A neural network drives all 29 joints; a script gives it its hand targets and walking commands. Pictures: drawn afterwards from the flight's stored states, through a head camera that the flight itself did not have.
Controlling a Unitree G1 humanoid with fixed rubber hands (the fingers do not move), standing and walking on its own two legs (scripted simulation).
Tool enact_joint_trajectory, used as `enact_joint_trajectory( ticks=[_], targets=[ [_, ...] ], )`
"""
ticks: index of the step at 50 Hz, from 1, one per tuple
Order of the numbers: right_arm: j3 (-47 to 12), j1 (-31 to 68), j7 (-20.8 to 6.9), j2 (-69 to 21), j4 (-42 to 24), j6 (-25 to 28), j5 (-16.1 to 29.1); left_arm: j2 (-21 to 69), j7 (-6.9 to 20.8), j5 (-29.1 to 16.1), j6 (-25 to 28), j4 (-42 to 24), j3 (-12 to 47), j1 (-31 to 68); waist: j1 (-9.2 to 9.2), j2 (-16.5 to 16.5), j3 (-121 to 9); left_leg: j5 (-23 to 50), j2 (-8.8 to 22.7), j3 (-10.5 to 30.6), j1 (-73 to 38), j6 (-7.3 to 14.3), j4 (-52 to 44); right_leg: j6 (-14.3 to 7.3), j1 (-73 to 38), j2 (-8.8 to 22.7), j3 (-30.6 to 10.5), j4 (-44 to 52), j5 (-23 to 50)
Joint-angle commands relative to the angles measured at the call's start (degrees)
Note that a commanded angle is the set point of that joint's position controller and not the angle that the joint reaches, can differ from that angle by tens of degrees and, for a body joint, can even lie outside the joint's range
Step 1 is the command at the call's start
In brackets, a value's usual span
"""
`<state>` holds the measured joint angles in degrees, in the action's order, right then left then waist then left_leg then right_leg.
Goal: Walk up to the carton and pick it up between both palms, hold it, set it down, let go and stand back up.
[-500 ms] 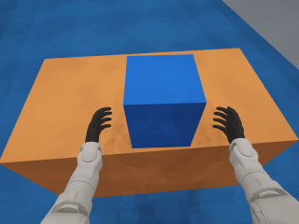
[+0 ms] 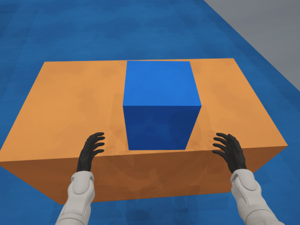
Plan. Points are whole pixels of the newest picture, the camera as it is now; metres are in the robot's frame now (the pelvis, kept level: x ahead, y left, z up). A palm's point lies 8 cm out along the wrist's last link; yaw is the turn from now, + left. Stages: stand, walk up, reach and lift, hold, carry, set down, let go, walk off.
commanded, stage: set down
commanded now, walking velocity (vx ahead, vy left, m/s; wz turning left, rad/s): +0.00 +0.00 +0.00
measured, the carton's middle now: (157, 107) +0.50 +0.02 -0.01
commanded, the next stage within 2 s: let go in 1.98 s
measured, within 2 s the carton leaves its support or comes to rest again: neither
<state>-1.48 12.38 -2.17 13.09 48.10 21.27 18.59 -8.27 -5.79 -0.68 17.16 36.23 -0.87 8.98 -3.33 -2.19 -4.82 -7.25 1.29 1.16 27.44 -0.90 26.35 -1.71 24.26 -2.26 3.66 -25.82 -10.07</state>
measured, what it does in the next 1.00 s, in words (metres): stands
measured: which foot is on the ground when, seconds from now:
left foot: down 0.00-1.00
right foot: down 0.00-1.00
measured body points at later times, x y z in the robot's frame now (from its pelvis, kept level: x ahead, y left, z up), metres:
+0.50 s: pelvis +0.00 -0.01 +0.00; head +0.02 +0.01 +0.45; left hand +0.25 +0.21 -0.02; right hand +0.26 -0.21 -0.02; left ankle +0.06 +0.13 -0.74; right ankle +0.03 -0.09 -0.74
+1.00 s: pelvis +0.02 -0.01 +0.00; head +0.03 +0.01 +0.45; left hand +0.24 +0.21 -0.04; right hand +0.24 -0.21 -0.04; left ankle +0.06 +0.13 -0.74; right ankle +0.03 -0.09 -0.74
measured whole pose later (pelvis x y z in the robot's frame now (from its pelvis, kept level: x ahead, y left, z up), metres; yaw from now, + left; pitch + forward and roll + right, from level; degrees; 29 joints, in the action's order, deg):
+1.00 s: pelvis +0.02 -0.01 +0.00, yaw +0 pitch +2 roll +0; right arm -1.5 -6.2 -1.1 8.1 37.7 17.3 10.8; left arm -11.2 -3.9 -1.0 7.6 27.2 0.3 -5.3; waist -2.8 -3.7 -1.0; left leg -8.3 1.3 1.2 17.0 -1.7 23.4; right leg -2.0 14.8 -2.2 3.7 -25.1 -12.3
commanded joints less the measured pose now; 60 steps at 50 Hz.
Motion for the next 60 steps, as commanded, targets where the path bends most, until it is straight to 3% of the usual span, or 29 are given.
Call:
enact_joint_trajectory(
  ticks=[1,2,3,4,6,7,8,9,11,13,15,16,25,27,28,30,31,32,36,42,43,44,45,46,47,48,51,52,60],
  targets=[
    [3.0,-2.2,-1.3,7.8,-14.3,3.3,-2.2,-2.8,-1.4,-7.9,1.5,-15.5,2.7,-0.9,5.52,-1.7,-16.8,-2.6,1.2,1.3,-26.0,-0.2,-5.4,0.5,-10.3,1.8,-3.5,6.3,-4.4],
    [2.3,-1.2,-1.2,8.0,-16.1,3.9,-2.1,-3.3,-1.3,-8.1,1.6,-16.0,2.6,-0.6,4.77,-1.4,-16.0,-1.2,0.9,0.5,-24.5,0.0,-5.1,0.5,-10.7,1.6,-3.8,6.1,-3.7],
    [2.3,-4.1,-0.9,7.5,-16.5,4.0,-2.0,-3.1,-1.0,-7.9,1.4,-16.7,2.9,-3.0,6.14,-1.9,-15.8,0.6,0.5,0.5,-25.3,0.0,-4.7,0.6,-11.4,1.8,-3.8,6.3,-1.6],
    [1.0,-2.4,-0.8,7.1,-16.4,3.9,-2.4,-4.5,-1.0,-7.1,1.3,-14.4,0.5,-2.3,4.34,-1.4,-13.4,-1.1,0.1,0.0,-23.2,0.1,-5.3,0.6,-11.5,2.1,-4.4,6.5,-4.2],
    [0.7,-3.5,-0.7,5.6,-16.3,3.2,-2.8,-5.0,-1.0,-6.8,0.2,-14.2,0.1,-2.6,4.22,-0.9,-10.6,-4.2,-0.2,-0.5,-23.1,0.6,-6.2,0.6,-10.0,2.7,-4.6,7.4,-8.2],
    [1.8,-4.6,-1.0,5.8,-18.0,3.5,-2.9,-4.8,-1.3,-7.1,0.3,-17.9,0.7,-3.4,3.96,-0.3,-12.4,-3.4,0.2,-0.5,-23.5,0.3,-6.1,0.2,-10.3,2.2,-4.1,7.0,-7.4],
    [1.8,-8.4,-0.6,6.2,-18.0,3.4,-3.6,-4.5,-1.0,-6.5,0.0,-17.0,0.4,-7.9,4.47,-2.5,-8.7,-3.7,-0.1,-0.8,-23.9,0.6,-6.7,0.5,-10.9,2.3,-3.9,7.9,-7.7],
    [1.4,-4.3,-0.4,5.3,-20.0,3.1,-3.8,-6.4,-1.0,-7.1,0.4,-18.2,-0.4,-2.5,3.28,-1.5,-9.9,-4.5,-0.4,-1.7,-22.3,1.0,-6.1,0.8,-10.4,2.8,-4.9,7.4,-9.0],
    [0.8,-7.8,0.1,4.1,-22.4,3.6,-3.3,-6.7,-1.2,-7.2,0.8,-21.2,0.2,-5.7,3.75,-0.5,-9.8,-2.8,-0.9,-2.0,-22.3,0.9,-6.0,0.7,-11.9,2.9,-5.0,7.0,-6.7],
    [0.3,-7.2,0.4,3.4,-24.9,3.3,-3.9,-7.3,-1.0,-8.1,1.1,-19.8,-0.1,-5.2,2.56,-2.4,-9.3,-2.7,-1.2,-2.6,-21.1,1.3,-5.5,1.2,-11.5,3.4,-5.7,7.5,-8.1],
    [0.9,-12.7,0.2,4.2,-20.1,2.5,-3.9,-5.8,-0.8,-7.1,0.0,-19.0,0.4,-9.8,3.85,-1.1,-5.1,-2.9,-1.1,-2.6,-24.3,0.8,-6.2,0.9,-10.0,2.8,-4.8,8.4,-8.5],
    [0.8,-9.9,0.5,2.9,-25.5,2.9,-3.8,-6.4,-0.7,-8.5,0.6,-21.6,0.8,-6.9,3.65,-2.2,-7.7,-2.5,-1.3,-2.5,-23.7,1.4,-5.8,1.0,-10.6,3.3,-5.1,8.3,-8.0],
    [0.3,-14.1,1.5,1.2,-22.1,-1.0,-6.3,-7.0,0.8,-8.3,-2.6,-15.6,0.4,-9.2,3.68,-2.1,-3.2,-5.6,-1.5,-3.0,-24.6,1.9,-6.9,1.1,-10.4,4.4,-6.6,10.0,-12.9],
    [1.5,-12.3,1.7,0.9,-25.0,-0.6,-6.8,-8.4,0.7,-8.8,-2.2,-18.8,0.1,-7.0,3.40,-1.9,-6.0,-3.9,-1.6,-2.9,-24.0,2.0,-6.3,1.3,-11.1,4.6,-6.5,9.4,-11.4],
    [1.8,-13.9,2.0,1.0,-21.2,-1.0,-7.5,-8.1,1.1,-8.3,-3.0,-16.1,-0.2,-8.9,3.94,-1.7,-3.8,-4.5,-1.8,-3.2,-24.2,1.8,-6.5,1.2,-11.3,4.3,-6.0,9.3,-11.6],
    [1.9,-14.4,2.5,0.7,-21.5,-1.3,-7.9,-8.2,1.7,-8.0,-3.6,-16.4,-0.3,-9.6,4.60,-1.2,-4.1,-2.1,-1.9,-3.1,-25.8,1.7,-6.2,1.3,-11.3,4.4,-6.0,9.6,-8.9],
    [1.7,-14.2,2.4,1.2,-23.4,-1.0,-7.3,-9.1,1.3,-8.2,-3.4,-19.6,-0.7,-8.7,3.52,-0.1,-6.2,-1.5,-1.9,-3.4,-24.9,1.7,-6.1,1.4,-12.7,4.3,-6.3,8.8,-8.2],
    [2.5,-15.0,2.3,1.5,-22.4,-1.0,-7.6,-8.6,1.3,-7.9,-4.0,-19.3,0.0,-9.6,4.34,-0.3,-5.3,-1.4,-1.9,-3.3,-26.0,1.5,-6.4,1.3,-12.3,4.2,-5.8,9.2,-8.0],
    [2.7,-15.5,2.0,1.9,-20.4,-0.8,-7.8,-8.1,1.1,-6.6,-4.2,-21.1,0.1,-10.4,3.92,1.6,-6.9,1.4,-1.7,-3.0,-27.4,1.1,-6.0,1.1,-13.2,3.4,-5.3,8.9,-5.4],
    [3.2,-17.2,2.8,1.6,-18.7,-1.4,-9.5,-8.5,2.5,-5.5,-7.0,-18.8,0.0,-12.0,5.22,0.4,-4.5,1.1,-2.1,-3.5,-28.1,1.1,-6.4,1.5,-13.9,3.7,-5.0,9.4,-3.2],
    [2.4,-16.9,2.6,1.0,-21.7,-0.9,-8.9,-9.0,2.3,-6.2,-6.7,-20.6,-0.6,-11.7,3.70,-0.3,-6.0,1.7,-2.0,-3.6,-27.1,1.8,-6.1,1.5,-14.3,3.8,-5.4,9.0,-3.2],
    [2.8,-17.8,2.9,0.6,-17.8,-1.5,-10.0,-8.9,2.6,-5.2,-7.7,-17.5,-1.0,-13.2,4.72,0.5,-3.8,0.7,-2.4,-4.0,-26.4,1.4,-6.4,1.3,-14.4,4.0,-5.1,9.4,-2.7],
    [2.9,-17.7,2.7,1.6,-21.3,-1.0,-9.3,-9.0,2.3,-5.8,-7.3,-22.0,-0.2,-13.0,4.34,1.3,-4.6,2.3,-2.0,-3.8,-26.5,1.2,-6.5,1.5,-14.9,3.8,-5.0,8.7,-0.9],
    [2.5,-18.8,2.5,1.6,-19.9,-1.0,-8.8,-8.5,2.4,-5.0,-7.7,-20.6,-0.8,-14.3,4.17,1.1,-4.2,2.5,-2.2,-3.6,-26.9,1.2,-6.4,1.7,-15.3,3.6,-5.1,8.8,-0.5],
    [3.5,-17.5,2.4,1.8,-18.1,-1.1,-9.6,-7.9,2.5,-5.0,-8.3,-18.7,0.2,-13.3,4.88,1.9,-3.6,1.3,-2.2,-3.6,-26.6,0.9,-6.7,1.7,-14.4,3.4,-4.5,9.4,-2.2],
    [2.4,-18.0,2.4,1.2,-19.2,-1.3,-9.6,-8.7,2.7,-4.8,-8.8,-17.7,-0.9,-13.6,4.28,-0.3,-2.9,0.7,-2.4,-3.9,-26.4,1.4,-6.8,1.7,-14.9,3.5,-4.8,9.7,-2.8],
    [3.4,-16.6,2.2,1.1,-21.2,-1.7,-10.3,-9.1,2.3,-5.2,-9.6,-20.1,-0.6,-12.1,4.09,0.6,-2.8,-0.9,-2.2,-4.0,-26.4,1.5,-7.1,1.4,-12.3,3.7,-4.6,9.9,-6.9],
    [3.1,-17.5,2.2,1.2,-19.0,-2.3,-10.7,-8.5,2.6,-5.2,-10.4,-17.2,-0.2,-12.9,4.12,0.4,-1.6,-1.2,-2.3,-4.0,-26.4,1.4,-7.2,1.6,-12.8,3.8,-4.9,10.1,-6.6],
    [4.1,-17.6,2.5,0.9,-18.7,-4.0,-11.9,-9.1,2.7,-4.7,-12.8,-20.6,0.2,-12.3,4.56,1.2,-2.5,0.1,-2.2,-3.9,-28.0,1.2,-6.7,1.5,-11.2,3.8,-4.2,10.2,-6.0]
  ],
)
